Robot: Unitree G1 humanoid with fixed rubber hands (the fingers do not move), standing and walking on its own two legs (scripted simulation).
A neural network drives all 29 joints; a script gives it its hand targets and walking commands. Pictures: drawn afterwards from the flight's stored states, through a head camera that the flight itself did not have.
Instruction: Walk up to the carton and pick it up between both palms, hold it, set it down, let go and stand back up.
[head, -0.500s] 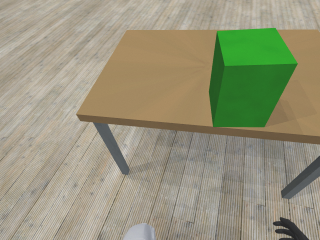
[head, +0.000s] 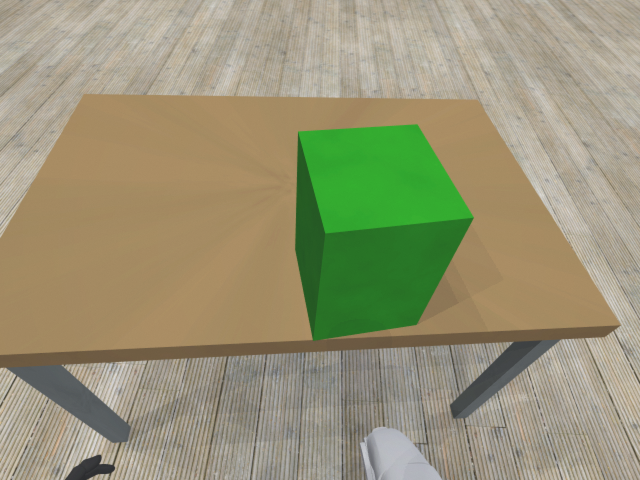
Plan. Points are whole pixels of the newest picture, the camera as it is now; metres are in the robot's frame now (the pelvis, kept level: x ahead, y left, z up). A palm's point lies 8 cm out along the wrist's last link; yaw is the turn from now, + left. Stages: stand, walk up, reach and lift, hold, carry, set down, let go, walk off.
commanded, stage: walk up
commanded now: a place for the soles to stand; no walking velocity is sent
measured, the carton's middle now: (362, 237) +0.45 -0.07 +0.02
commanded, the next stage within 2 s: none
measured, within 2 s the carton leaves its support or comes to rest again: neither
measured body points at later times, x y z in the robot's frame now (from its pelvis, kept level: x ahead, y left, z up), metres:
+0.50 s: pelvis +0.07 -0.11 +0.00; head +0.10 -0.15 +0.44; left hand +0.21 +0.18 -0.06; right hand +0.16 -0.42 -0.12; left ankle +0.09 +0.06 -0.68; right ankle +0.11 -0.19 -0.73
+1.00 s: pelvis +0.05 -0.07 +0.01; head +0.06 -0.06 +0.46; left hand +0.18 +0.23 -0.11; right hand +0.15 -0.37 -0.10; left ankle +0.06 +0.06 -0.73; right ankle +0.11 -0.19 -0.73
